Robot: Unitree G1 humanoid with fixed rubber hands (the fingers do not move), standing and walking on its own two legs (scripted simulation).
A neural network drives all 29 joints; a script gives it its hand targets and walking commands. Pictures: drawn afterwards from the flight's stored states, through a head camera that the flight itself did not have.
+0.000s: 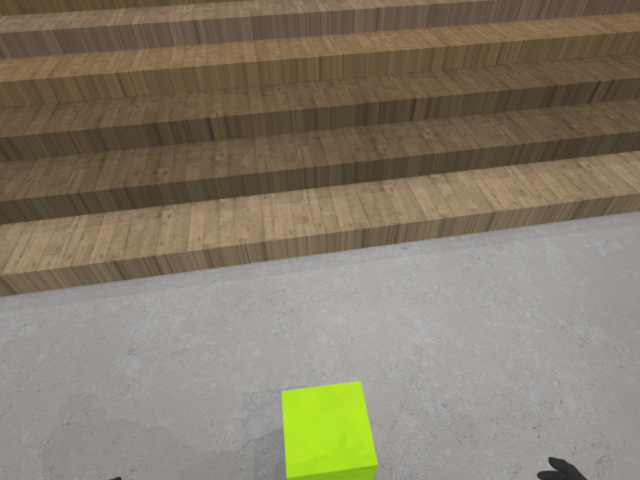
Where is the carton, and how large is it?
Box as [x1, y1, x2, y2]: [282, 381, 377, 479]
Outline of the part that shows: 360,381 282,391 287,479 372,479 377,462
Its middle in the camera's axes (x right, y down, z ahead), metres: +0.02 +0.55 +1.04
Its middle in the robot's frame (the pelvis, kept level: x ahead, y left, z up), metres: +0.38 +0.01 -0.65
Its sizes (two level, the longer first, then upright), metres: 0.210 0.200 0.250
